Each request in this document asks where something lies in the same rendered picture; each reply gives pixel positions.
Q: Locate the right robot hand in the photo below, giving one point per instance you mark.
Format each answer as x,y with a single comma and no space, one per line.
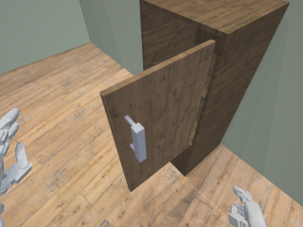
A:
247,215

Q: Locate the cupboard door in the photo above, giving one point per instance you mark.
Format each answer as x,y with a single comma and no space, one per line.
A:
165,100

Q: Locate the left robot hand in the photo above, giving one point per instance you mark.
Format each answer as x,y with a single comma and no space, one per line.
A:
18,171

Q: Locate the handle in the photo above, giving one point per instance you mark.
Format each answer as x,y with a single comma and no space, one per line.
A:
139,140

